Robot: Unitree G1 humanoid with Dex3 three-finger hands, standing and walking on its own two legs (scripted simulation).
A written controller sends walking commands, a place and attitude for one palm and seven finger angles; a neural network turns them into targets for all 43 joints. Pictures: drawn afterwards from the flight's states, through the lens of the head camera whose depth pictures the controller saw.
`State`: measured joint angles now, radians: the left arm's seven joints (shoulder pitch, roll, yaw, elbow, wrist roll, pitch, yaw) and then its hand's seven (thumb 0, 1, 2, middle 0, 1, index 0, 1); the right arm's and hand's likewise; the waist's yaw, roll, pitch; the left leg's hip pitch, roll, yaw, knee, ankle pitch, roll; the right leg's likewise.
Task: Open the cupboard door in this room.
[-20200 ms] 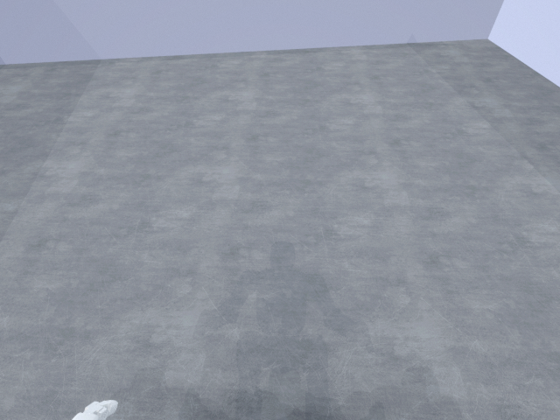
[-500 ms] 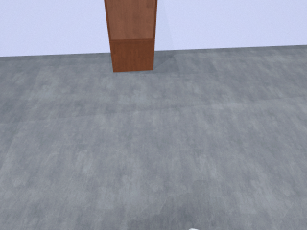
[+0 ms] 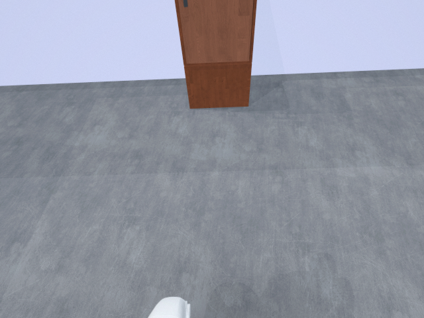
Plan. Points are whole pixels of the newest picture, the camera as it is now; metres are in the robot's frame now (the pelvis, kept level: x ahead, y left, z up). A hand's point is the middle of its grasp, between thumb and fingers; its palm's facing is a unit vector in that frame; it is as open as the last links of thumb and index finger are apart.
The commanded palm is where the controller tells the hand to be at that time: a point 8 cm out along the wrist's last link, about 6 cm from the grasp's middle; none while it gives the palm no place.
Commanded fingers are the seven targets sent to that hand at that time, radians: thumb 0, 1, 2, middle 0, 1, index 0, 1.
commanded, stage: turn or walk to find it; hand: left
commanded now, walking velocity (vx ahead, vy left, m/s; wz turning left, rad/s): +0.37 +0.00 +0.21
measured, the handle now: out of the picture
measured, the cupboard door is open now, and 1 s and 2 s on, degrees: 0 0 0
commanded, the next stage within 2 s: stand and wait in 0.82 s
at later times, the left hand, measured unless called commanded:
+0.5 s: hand (119, 278) +0.23 +0.25 -0.17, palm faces +0.13 -0.98 -0.18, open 7.4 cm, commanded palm none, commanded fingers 0.00 0.90 0.90 -0.20 -0.30 -0.20 -0.30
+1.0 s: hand (159, 192) +0.47 +0.19 -0.15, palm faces +0.13 -0.96 -0.26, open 7.1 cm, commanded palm none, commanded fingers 0.00 0.90 0.90 -0.20 -0.30 -0.20 -0.30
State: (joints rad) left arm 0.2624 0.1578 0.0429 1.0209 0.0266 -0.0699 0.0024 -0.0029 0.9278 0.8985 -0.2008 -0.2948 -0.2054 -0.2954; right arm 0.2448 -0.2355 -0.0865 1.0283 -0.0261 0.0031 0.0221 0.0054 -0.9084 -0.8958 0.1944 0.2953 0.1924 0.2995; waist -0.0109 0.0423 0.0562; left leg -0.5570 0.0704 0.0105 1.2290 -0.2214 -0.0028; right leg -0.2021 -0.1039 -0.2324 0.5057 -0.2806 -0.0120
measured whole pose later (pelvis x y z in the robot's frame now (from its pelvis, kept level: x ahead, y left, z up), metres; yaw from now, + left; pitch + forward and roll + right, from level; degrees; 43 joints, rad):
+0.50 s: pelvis +0.22 +0.06 +0.00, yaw +4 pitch -2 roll +1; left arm 0.25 0.18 0.06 1.06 0.03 -0.02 -0.01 0.01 0.91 0.90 -0.20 -0.29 -0.20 -0.29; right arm 0.23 -0.18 -0.07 1.03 -0.01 -0.08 -0.01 -0.03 -0.95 -0.89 0.20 0.30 0.20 0.30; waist 0.02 -0.02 0.05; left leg -0.15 -0.01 0.17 0.42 -0.24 0.06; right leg -0.55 -0.16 -0.08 1.15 -0.27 0.04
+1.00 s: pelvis +0.43 -0.01 +0.00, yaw +5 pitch -1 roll +2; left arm 0.22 0.16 0.05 1.05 0.01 -0.07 0.01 -0.02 0.96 0.90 -0.20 -0.29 -0.21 -0.30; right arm 0.25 -0.19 -0.07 1.08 -0.02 -0.01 0.00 0.00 -0.91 -0.90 0.20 0.30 0.19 0.30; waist -0.01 0.05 0.08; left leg -0.51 0.10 0.03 1.12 -0.28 -0.03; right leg -0.22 -0.06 -0.19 0.48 -0.24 -0.05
